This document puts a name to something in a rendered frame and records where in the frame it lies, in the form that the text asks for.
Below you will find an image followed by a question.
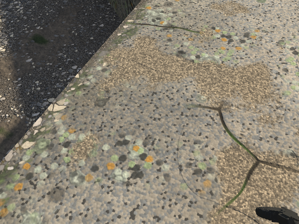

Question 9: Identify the robot right hand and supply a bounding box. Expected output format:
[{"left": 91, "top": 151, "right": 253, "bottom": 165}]
[{"left": 255, "top": 206, "right": 299, "bottom": 224}]

